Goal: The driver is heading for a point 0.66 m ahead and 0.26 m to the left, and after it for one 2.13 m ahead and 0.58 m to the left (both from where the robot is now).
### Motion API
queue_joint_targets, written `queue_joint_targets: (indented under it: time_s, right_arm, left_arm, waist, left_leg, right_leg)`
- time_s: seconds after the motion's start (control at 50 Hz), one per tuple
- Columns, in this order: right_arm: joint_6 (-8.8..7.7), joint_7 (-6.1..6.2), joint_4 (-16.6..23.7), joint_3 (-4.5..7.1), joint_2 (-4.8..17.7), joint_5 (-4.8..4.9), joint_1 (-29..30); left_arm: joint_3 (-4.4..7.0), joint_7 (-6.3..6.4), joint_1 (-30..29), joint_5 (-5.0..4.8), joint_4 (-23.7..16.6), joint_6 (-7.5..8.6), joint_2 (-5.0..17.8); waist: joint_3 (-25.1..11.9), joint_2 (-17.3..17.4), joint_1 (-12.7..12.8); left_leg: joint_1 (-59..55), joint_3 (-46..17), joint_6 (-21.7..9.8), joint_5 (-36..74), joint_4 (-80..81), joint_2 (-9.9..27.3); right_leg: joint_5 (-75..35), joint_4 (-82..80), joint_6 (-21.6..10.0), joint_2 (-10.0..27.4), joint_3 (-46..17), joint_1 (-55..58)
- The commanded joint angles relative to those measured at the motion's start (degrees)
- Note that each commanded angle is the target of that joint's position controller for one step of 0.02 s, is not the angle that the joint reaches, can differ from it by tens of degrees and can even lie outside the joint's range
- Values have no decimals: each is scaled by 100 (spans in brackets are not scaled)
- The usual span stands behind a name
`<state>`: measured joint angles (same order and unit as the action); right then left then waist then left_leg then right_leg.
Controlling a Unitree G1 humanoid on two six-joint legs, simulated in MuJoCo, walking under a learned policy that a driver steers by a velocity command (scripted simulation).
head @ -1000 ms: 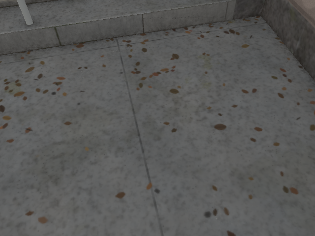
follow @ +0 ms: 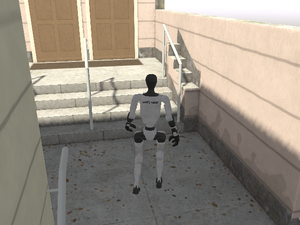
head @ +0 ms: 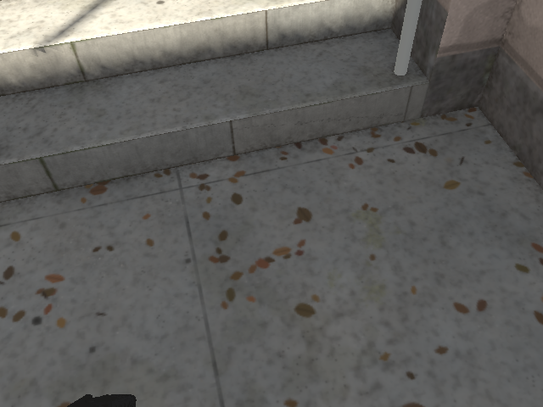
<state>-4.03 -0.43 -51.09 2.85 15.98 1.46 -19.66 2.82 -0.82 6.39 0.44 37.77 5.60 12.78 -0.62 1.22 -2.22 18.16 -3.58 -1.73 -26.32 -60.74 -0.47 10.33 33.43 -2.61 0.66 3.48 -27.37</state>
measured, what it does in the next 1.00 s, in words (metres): walks ahead, turning left: left foot, then right foot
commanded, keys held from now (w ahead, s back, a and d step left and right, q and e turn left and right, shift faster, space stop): w+q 0.88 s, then q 0.12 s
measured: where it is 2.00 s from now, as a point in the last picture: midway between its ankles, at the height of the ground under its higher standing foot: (214, 336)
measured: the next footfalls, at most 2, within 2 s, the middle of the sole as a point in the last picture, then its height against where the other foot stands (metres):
left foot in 0.46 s outside the picture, level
right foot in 0.94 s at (245, 313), level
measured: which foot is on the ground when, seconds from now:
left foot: up 0.00-0.44, down 0.46-0.94, up 0.96-1.00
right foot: down 0.00-0.48, up 0.50-0.92, down 0.94-1.00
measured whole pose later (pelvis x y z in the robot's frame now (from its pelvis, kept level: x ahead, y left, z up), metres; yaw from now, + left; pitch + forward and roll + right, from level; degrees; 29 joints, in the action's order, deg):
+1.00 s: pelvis +0.54 +0.12 +0.00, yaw +34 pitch +3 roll -1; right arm -1.4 1.3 -40.6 5.1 16.6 1.2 -19.3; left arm 3.2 -0.7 1.9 1.4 38.4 6.8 14.3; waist 0.3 1.6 -3.4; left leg 16.6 -11.9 -0.6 -31.3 -57.0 -6.5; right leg 7.5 31.9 -0.7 -1.4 -0.2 -27.9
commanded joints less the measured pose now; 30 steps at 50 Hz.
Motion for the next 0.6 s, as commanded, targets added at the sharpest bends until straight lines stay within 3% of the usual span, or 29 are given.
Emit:
queue_joint_targets:
  time_s: [0.02, 0.04, 0.06, 0.12, 0.18, 0.26, 0.32, 0.36, 0.42, 0.44, 0.46, 0.48, 0.5, 0.52, 0.54, 0.56, 0.58, 0.6]
  right_arm:
    - [-140, 3, 656, 132, 558, 19, 586]
    - [-50, 30, 653, 182, 524, -16, 548]
    - [44, 34, 623, 188, 426, 11, 376]
    - [190, 62, 642, 203, 226, 17, 347]
    - [198, 40, 779, 215, 164, -35, 701]
    - [181, -103, 1019, 153, 5, -66, 1437]
    - [179, -205, 1275, 112, -57, -51, 1939]
    - [185, -268, 1437, 121, -16, -43, 2101]
    - [211, -305, 1511, 262, 255, -45, 1655]
    - [216, -294, 1373, 383, 464, -22, 991]
    - [221, -218, 1128, 582, 842, -21, 38]
    - [257, -91, 997, 715, 1423, -29, -521]
    - [145, -128, 1182, 695, 1692, -31, -314]
    - [114, -144, 1200, 560, 1174, -72, -480]
    - [69, -126, 1182, 483, 886, -60, -243]
    - [47, -121, 1270, 420, 719, -28, 198]
    - [43, -103, 1352, 362, 526, -37, 538]
    - [39, -77, 1438, 323, 445, -90, 670]
  left_arm:
    - [229, 75, 1146, -17, 37, 4, 681]
    - [183, 51, 881, 7, 50, 52, 525]
    - [183, 32, 731, 30, 93, 89, 492]
    - [236, 48, 722, 59, 281, 172, 578]
    - [282, 133, 889, 72, 470, 144, 689]
    - [329, 213, 1034, 31, 622, 87, 852]
    - [384, 239, 1302, -31, 786, -7, 974]
    - [417, 239, 1349, -92, 863, -89, 1048]
    - [482, 275, 1132, -184, 846, -186, 1318]
    - [495, 286, 1005, -211, 834, -227, 1400]
    - [462, 296, 962, -221, 813, -228, 1356]
    - [286, 280, 1071, 42, 648, -162, 803]
    - [102, 195, 1432, 17, 335, 60, 384]
    - [208, 110, 703, -214, 259, 259, 879]
    - [200, 88, 372, -301, 136, 335, 909]
    - [189, 139, 342, -172, 194, 347, 849]
    - [247, 178, 338, -23, 209, 305, 934]
    - [278, 165, 430, 0, 198, 223, 941]
  waist:
    - [-687, -534, 593]
    - [-406, -615, 384]
    - [-278, -731, 225]
    - [-69, -572, 87]
    - [41, -462, 145]
    - [252, -422, 408]
    - [476, -380, 618]
    - [525, -437, 627]
    - [104, -763, 229]
    - [-228, -773, -169]
    - [-722, -591, -640]
    - [-1118, 598, -577]
    - [-2039, 1487, -72]
    - [-1944, 631, -497]
    - [-1246, 478, -411]
    - [-806, -121, -109]
    - [-573, -122, 99]
    - [-482, -21, 260]
  left_leg:
    - [2771, -224, -43, 649, -1375, 583]
    - [2482, -290, -25, 946, -1073, 731]
    - [2194, -305, 5, 1129, -968, 774]
    - [2263, -384, 92, 1609, -742, 740]
    - [2625, -417, 156, 2335, -36, 684]
    - [2419, 33, 91, 3115, 1305, 640]
    - [2603, 277, -37, 2870, 1867, 620]
    - [2589, 480, -173, 2382, 2099, 548]
    - [1481, 1019, -514, 1442, 2225, 24]
    - [616, 1143, -683, 1426, 2486, -238]
    - [-924, 980, -911, 1887, 2939, -414]
    - [-2577, -910, -1296, 2517, 2909, 794]
    - [-4074, -4332, -2564, 1313, 3985, 1962]
    - [-4058, -4077, -2214, 1150, 4391, 1859]
    - [-3393, -3202, -1967, 1492, 4343, 1674]
    - [-2456, -2536, -1741, 2037, 4337, 1427]
    - [-1716, -2076, -1639, 2590, 4411, 1232]
    - [-1265, -1868, -1607, 2842, 4542, 1097]
  right_leg:
    - [137, -1751, -1055, 1838, -2368, 2817]
    - [-55, -2006, -937, 1626, -1905, 2243]
    - [-195, -2217, -884, 1527, -1583, 1866]
    - [-1119, -2461, -851, 1444, -771, 1609]
    - [-1669, -2452, -777, 1397, -193, 1889]
    - [-1566, -2494, -607, 1350, 380, 2120]
    - [-1694, -2356, -581, 1559, 543, 2718]
    - [-2167, -2102, -514, 1671, 653, 3098]
    - [-4820, -1027, -328, 1658, 898, 3265]
    - [-5415, -120, -229, 1540, 1008, 3150]
    - [-4847, 1216, -17, 1270, 1115, 2472]
    - [-978, 3174, 256, 813, 1053, 639]
    - [2432, 4862, 486, -366, -208, -1356]
    - [2048, 5059, 343, -59, -960, -2003]
    - [1537, 4764, 209, 170, -875, -2216]
    - [1115, 4246, 193, 448, -869, -1884]
    - [904, 3779, 242, 593, -849, -1471]
    - [772, 3588, 282, 670, -867, -1135]
Keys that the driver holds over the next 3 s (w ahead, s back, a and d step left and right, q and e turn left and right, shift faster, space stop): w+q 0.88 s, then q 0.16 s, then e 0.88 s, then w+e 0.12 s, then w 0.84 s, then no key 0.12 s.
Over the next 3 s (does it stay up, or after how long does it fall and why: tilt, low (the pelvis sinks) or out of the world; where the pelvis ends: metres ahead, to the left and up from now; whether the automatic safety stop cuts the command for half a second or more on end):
stays up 1.02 0.13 0.01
